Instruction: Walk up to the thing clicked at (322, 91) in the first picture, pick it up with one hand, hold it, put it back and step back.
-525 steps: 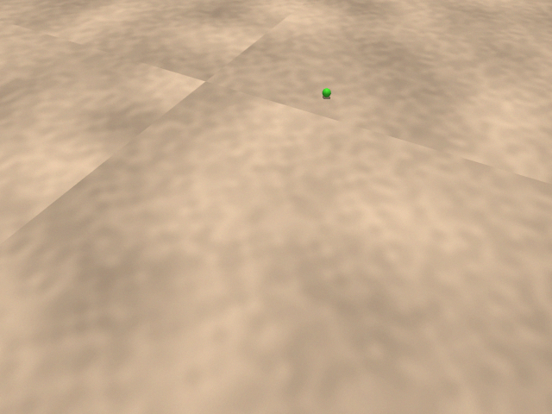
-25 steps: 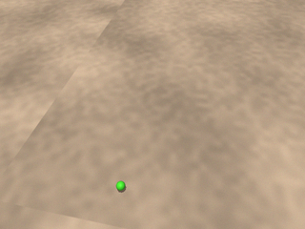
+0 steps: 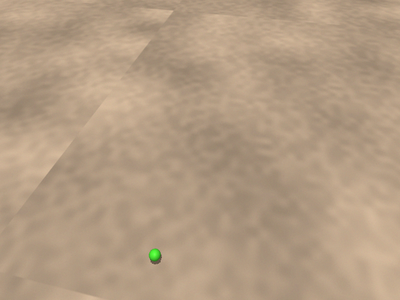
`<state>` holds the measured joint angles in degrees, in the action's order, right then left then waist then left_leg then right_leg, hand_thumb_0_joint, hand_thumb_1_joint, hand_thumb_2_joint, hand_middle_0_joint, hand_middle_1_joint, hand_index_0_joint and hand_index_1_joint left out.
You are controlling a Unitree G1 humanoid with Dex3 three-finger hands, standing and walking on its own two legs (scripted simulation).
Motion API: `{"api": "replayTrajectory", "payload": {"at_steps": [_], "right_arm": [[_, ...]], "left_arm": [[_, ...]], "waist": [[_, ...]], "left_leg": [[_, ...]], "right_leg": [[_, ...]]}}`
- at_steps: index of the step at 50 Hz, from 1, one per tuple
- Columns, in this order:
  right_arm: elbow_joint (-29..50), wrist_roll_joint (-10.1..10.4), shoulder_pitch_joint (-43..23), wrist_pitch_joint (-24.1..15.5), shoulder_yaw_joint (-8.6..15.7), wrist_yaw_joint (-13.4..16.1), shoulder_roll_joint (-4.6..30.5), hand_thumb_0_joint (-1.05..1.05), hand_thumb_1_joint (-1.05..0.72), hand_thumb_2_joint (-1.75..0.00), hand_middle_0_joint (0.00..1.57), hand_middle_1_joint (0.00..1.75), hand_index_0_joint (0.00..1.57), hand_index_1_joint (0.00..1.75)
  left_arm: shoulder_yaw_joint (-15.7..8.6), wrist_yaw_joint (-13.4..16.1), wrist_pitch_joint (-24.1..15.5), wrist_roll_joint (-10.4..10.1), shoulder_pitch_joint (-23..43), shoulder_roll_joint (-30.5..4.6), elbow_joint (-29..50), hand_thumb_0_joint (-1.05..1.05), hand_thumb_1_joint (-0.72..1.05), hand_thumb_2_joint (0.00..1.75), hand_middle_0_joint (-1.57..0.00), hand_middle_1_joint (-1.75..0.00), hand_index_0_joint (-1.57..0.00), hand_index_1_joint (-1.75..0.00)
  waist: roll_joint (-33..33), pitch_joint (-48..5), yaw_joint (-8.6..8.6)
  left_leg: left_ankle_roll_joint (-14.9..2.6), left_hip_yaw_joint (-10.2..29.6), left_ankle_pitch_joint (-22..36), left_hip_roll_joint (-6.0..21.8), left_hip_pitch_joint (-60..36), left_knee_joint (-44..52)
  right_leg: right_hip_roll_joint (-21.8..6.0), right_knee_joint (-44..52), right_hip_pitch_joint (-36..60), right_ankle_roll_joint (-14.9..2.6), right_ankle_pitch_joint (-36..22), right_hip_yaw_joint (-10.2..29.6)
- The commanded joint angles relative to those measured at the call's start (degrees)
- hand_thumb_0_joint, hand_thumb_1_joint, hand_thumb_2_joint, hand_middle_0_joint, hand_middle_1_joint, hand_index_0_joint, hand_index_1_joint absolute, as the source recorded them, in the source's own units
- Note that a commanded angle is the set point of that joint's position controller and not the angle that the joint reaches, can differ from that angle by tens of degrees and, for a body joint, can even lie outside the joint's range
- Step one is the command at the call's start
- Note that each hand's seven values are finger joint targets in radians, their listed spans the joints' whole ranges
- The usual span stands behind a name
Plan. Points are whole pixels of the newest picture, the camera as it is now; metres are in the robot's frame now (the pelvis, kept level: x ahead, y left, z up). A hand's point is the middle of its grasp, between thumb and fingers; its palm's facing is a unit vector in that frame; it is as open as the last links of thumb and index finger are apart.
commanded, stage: walk up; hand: left
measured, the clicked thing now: (154, 254) +0.46 +0.24 -0.75
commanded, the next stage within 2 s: stand in 0.70 s
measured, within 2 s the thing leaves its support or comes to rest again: neither
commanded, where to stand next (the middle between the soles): +0.08 +0.00 m, yaw +1 degrees
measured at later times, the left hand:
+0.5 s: hand out of the picture +0.08 +0.26 -0.15, palm faces -0.01 -0.94 -0.33, open 7.3 cm
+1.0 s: hand out of the picture +0.08 +0.26 -0.15, palm faces -0.03 -0.94 -0.35, open 7.3 cm
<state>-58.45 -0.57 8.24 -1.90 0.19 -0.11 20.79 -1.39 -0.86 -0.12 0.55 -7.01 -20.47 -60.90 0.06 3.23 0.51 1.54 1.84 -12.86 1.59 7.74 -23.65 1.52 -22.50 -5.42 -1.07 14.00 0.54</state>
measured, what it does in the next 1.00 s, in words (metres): stands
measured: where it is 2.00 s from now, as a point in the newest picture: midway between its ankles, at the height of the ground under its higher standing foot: outside the picture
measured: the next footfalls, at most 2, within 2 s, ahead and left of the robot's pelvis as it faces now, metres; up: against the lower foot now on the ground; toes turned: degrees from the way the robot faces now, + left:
none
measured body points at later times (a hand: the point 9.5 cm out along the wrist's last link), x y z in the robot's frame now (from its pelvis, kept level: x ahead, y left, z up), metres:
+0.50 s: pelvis +0.00 +0.01 +0.00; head +0.01 +0.01 +0.45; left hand +0.09 +0.31 -0.13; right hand +0.08 -0.30 -0.12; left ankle +0.00 +0.14 -0.74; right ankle -0.02 -0.11 -0.74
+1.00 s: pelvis +0.00 +0.01 +0.01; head +0.01 +0.01 +0.46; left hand +0.08 +0.31 -0.13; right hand +0.08 -0.29 -0.13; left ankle +0.00 +0.14 -0.74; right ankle -0.02 -0.11 -0.74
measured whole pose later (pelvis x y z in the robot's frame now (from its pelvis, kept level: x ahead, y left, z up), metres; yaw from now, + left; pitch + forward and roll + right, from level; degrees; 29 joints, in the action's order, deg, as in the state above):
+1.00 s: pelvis +0.00 +0.01 +0.01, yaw +0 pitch -2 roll +0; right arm -64.3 -0.3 5.5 -0.8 -0.5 -0.4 20.1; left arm -0.2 -0.1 -0.7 0.6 -5.2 -20.2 -65.1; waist 0.2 3.8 -0.3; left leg 0.8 1.1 -9.7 0.7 6.4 -18.2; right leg 0.5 -16.9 -4.1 0.1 10.6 1.2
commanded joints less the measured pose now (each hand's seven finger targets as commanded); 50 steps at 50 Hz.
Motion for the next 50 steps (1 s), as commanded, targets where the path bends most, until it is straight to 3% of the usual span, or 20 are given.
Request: {"api": "replayTrajectory", "payload": {"at_steps": [1, 15, 34, 36, 43, 50], "right_arm": [[2.95, -0.01, -2.32, -0.91, 2.93, 1.04, 11.77, 0.00, -0.90, -0.90, 0.20, 0.30, 0.20, 0.30], [0.44, -0.12, -3.53, -1.22, 2.70, 1.11, 11.84, 0.00, -0.90, -0.90, 0.20, 0.30, 0.20, 0.30], [-1.18, -0.15, -2.99, -1.03, 2.78, 1.23, 11.51, 0.00, -0.90, -0.90, 0.20, 0.30, 0.20, 0.30], [-1.26, 0.25, -4.53, -0.40, 2.31, 1.13, 11.11, 0.00, -0.90, -0.90, 0.20, 0.30, 0.20, 0.30], [-2.08, 0.22, -4.69, -0.09, 1.94, 0.79, 11.37, 0.00, -0.90, -0.90, 0.20, 0.30, 0.20, 0.30], [-2.89, 0.21, -4.65, 0.01, 1.69, 0.57, 11.41, 0.00, -0.90, -0.90, 0.20, 0.30, 0.20, 0.30]], "left_arm": [[-2.69, 0.76, -1.38, -0.34, 3.41, -11.94, 3.26, 0.00, 0.90, 0.90, -0.20, -0.30, -0.20, -0.30], [-2.49, 0.72, -1.15, -0.17, 3.84, -11.68, 0.96, 0.00, 0.90, 0.90, -0.20, -0.30, -0.20, -0.30], [-2.35, 0.82, -0.91, -0.12, 4.26, -11.15, 0.29, 0.00, 0.90, 0.90, -0.20, -0.30, -0.20, -0.30], [-1.88, 1.15, -1.46, -0.31, 3.73, -11.54, -0.22, 0.00, 0.90, 0.90, -0.20, -0.30, -0.20, -0.30], [-1.50, 1.31, -1.80, -0.25, 3.93, -11.91, -0.54, 0.00, 0.90, 0.90, -0.20, -0.30, -0.20, -0.30], [-1.12, 1.33, -1.83, -0.29, 3.54, -11.87, -0.94, 0.00, 0.90, 0.90, -0.20, -0.30, -0.20, -0.30]], "waist": [[-0.64, -3.59, -0.33], [0.62, -5.25, -0.12], [0.72, -4.94, -0.61], [1.38, -3.95, -0.25], [0.10, -6.07, -0.67], [0.22, -4.90, -0.77]], "left_leg": [[-3.58, 2.94, 11.04, 4.51, -1.37, 2.80], [-3.59, 3.46, 13.55, 5.28, -2.64, 5.82], [-3.49, 3.47, 12.39, 5.10, -2.50, 6.98], [-2.98, 3.68, 15.88, 5.67, -2.36, 6.26], [-2.83, 3.79, 14.00, 5.88, -4.30, 6.62], [-2.80, 4.00, 12.11, 5.78, -3.78, 7.63]], "right_leg": [[-7.43, 5.08, -0.79, -1.72, -11.51, 5.91], [-7.35, 5.54, 1.81, -1.08, -12.57, 4.85], [-7.30, 5.72, 2.01, -1.04, -11.63, 4.95], [-8.68, 6.93, 1.46, -0.49, -15.03, 5.62], [-8.82, 7.36, 1.63, -0.42, -14.00, 5.53], [-8.59, 8.01, 0.34, -0.15, -11.80, 5.43]]}}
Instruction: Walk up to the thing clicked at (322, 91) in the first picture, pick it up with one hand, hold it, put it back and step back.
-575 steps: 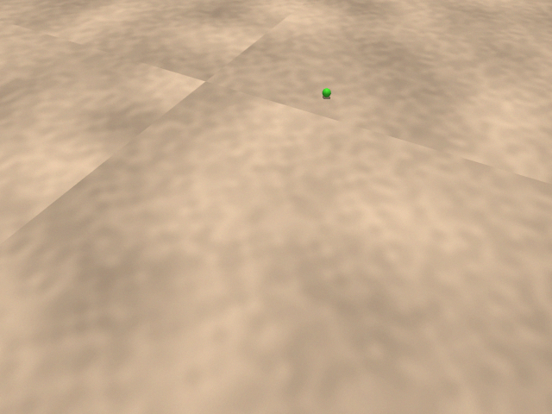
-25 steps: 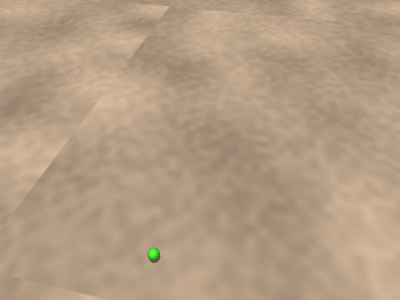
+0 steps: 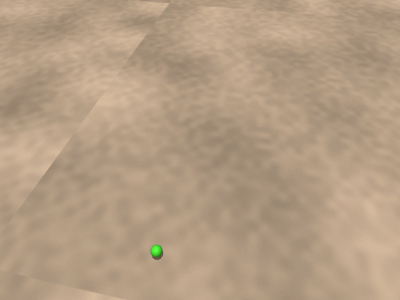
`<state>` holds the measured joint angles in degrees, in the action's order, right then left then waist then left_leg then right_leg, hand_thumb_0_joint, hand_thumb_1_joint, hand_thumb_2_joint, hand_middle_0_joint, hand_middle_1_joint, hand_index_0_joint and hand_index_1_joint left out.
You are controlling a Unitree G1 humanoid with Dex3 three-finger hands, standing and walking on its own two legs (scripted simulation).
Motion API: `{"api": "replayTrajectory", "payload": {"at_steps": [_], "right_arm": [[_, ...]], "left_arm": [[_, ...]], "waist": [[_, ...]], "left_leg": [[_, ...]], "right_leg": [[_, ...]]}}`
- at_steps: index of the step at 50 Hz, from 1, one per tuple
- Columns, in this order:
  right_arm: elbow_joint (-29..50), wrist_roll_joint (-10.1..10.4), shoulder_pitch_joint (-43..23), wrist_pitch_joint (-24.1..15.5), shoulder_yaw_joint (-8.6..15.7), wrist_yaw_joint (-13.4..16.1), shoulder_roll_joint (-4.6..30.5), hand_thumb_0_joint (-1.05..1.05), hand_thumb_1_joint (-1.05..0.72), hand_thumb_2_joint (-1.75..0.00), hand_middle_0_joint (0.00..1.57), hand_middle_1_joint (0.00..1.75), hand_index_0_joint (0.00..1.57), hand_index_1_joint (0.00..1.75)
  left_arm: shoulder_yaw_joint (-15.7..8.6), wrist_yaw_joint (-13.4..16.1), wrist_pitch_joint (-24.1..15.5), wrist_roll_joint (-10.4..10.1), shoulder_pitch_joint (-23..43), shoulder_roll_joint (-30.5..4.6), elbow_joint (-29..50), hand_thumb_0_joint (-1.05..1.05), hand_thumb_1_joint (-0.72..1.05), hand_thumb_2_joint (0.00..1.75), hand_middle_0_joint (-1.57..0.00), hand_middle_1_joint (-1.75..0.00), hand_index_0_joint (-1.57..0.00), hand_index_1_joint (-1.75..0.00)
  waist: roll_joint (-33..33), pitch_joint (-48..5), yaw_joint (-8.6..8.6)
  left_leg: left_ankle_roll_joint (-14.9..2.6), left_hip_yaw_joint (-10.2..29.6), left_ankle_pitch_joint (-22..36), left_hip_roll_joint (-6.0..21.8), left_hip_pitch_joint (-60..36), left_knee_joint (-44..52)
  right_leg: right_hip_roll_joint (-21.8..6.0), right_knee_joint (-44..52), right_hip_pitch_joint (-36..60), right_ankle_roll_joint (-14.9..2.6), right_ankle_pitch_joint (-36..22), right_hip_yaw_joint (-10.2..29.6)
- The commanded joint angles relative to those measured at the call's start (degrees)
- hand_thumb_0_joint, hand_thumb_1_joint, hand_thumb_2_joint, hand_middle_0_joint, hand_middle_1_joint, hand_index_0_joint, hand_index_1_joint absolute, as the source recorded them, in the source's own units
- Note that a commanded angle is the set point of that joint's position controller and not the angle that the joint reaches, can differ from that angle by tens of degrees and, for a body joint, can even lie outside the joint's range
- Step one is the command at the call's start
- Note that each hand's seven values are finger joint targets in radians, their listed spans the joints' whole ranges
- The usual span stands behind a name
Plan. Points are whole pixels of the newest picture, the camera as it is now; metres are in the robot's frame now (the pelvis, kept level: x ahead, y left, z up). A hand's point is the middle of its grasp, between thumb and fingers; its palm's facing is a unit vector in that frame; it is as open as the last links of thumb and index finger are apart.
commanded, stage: stand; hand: left
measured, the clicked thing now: (156, 250) +0.46 +0.23 -0.76
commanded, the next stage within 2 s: rise first in 1.90 s
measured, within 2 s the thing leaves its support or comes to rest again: neither
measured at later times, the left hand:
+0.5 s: hand out of the picture +0.06 +0.26 -0.16, palm faces -0.04 -0.94 -0.34, open 7.3 cm
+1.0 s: hand out of the picture +0.06 +0.26 -0.16, palm faces -0.04 -0.94 -0.35, open 7.3 cm
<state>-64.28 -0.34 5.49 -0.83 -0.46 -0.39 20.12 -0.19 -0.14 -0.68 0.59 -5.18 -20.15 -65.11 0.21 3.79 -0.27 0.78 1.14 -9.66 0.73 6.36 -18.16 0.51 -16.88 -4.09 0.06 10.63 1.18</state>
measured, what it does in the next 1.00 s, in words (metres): stands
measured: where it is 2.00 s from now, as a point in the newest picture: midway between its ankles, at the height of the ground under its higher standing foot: outside the picture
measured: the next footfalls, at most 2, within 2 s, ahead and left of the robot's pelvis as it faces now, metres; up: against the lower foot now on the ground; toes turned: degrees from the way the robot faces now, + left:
none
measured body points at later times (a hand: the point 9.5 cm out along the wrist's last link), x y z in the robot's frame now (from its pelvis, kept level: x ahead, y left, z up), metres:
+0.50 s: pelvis -0.01 +0.01 +0.00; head +0.01 +0.01 +0.45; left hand +0.06 +0.31 -0.14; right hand +0.06 -0.30 -0.13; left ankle +0.00 +0.13 -0.75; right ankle -0.01 -0.12 -0.75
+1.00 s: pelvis +0.00 +0.01 +0.00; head +0.01 +0.01 +0.45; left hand +0.06 +0.31 -0.13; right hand +0.07 -0.29 -0.13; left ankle +0.00 +0.13 -0.75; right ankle -0.01 -0.12 -0.75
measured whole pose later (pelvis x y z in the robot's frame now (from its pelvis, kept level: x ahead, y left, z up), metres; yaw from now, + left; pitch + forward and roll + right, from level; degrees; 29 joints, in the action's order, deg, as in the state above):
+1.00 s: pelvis +0.00 +0.01 +0.00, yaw +0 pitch -2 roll +0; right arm -65.2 -0.4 6.7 -0.9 -0.3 -0.6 20.1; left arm 0.4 -0.1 -0.6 0.8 -7.3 -20.5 -64.7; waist -0.1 3.2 -0.2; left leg 0.1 1.0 -9.2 -0.2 6.9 -18.0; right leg -0.5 -17.4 -4.9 0.8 10.6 1.3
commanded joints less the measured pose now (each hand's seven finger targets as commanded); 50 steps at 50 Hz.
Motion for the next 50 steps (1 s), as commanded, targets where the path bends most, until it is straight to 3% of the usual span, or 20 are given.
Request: {"api": "replayTrajectory", "payload": {"at_steps": [1, 7, 20, 24, 38, 50], "right_arm": [[2.81, -0.07, -1.82, -1.09, 2.41, 0.88, 12.22, 0.00, -0.90, -0.90, 0.20, 0.30, 0.20, 0.30], [2.84, -0.10, -1.99, -1.17, 2.45, 0.84, 12.06, 0.00, -0.90, -0.90, 0.20, 0.30, 0.20, 0.30], [2.29, -0.16, -1.13, -1.10, 2.49, 0.78, 12.33, 0.00, -0.90, -0.90, 0.20, 0.30, 0.20, 0.30], [2.38, -0.06, -1.55, -1.16, 2.56, 0.72, 12.53, 0.00, -0.90, -0.90, 0.20, 0.30, 0.20, 0.30], [2.14, -0.10, -1.31, -1.19, 2.64, 0.74, 12.55, 0.00, -0.90, -0.90, 0.20, 0.30, 0.20, 0.30], [2.38, -0.09, -0.71, -1.11, 2.56, 0.77, 12.22, 0.00, -0.90, -0.90, 0.20, 0.30, 0.20, 0.30]], "left_arm": [[-2.39, 0.60, -1.19, -0.33, 1.71, -12.31, 3.21, 0.00, 0.90, 0.90, -0.20, -0.30, -0.20, -0.30], [-2.33, 0.71, -1.35, -0.24, 1.60, -12.60, 3.25, 0.00, 0.90, 0.90, -0.20, -0.30, -0.20, -0.30], [-1.99, 0.61, -1.27, -0.30, 0.26, -12.15, 3.37, 0.00, 0.90, 0.90, -0.20, -0.30, -0.20, -0.30], [-1.88, 0.66, -1.30, -0.30, 0.11, -12.16, 3.39, 0.00, 0.90, 0.90, -0.20, -0.30, -0.20, -0.30], [-1.84, 0.62, -1.09, -0.20, -0.60, -12.02, 3.57, 0.00, 0.90, 0.90, -0.20, -0.30, -0.20, -0.30], [-2.02, 0.76, -1.25, -0.11, -0.53, -12.64, 3.91, 0.00, 0.90, 0.90, -0.20, -0.30, -0.20, -0.30]], "waist": [[0.22, -5.23, 0.08], [-0.66, -5.96, 0.06], [0.81, -4.75, 0.21], [0.63, -4.90, 0.29], [0.56, -4.05, 0.43], [-0.59, -5.61, 0.13]], "left_leg": [[-1.99, 4.73, 7.80, 6.52, -1.85, 2.50], [-2.11, 4.98, 10.32, 6.93, -2.80, 2.29], [-2.20, 5.03, 6.08, 6.40, -0.87, 2.85], [-2.20, 5.45, 8.07, 6.70, -1.40, 2.74], [-2.28, 5.62, 5.65, 6.48, -0.86, 3.21], [-2.44, 5.24, 8.93, 6.48, -1.80, 2.10]], "right_leg": [[-7.56, 2.55, -0.94, -1.31, -7.64, 4.91], [-7.68, 1.88, -0.98, -1.30, -8.89, 4.55], [-7.79, 2.64, -1.49, -1.24, -5.64, 4.96], [-7.72, 2.34, -1.46, -1.23, -6.02, 4.71], [-7.66, 2.29, -2.62, -1.36, -4.07, 4.69], [-8.14, 1.70, -1.23, -1.40, -7.62, 4.69]]}}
